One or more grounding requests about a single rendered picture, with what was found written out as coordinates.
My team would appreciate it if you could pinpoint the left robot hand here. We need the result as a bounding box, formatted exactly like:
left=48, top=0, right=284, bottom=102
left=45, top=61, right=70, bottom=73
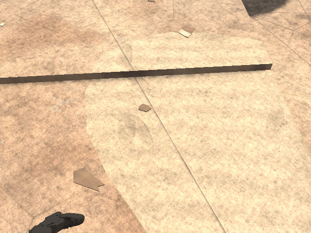
left=28, top=212, right=85, bottom=233

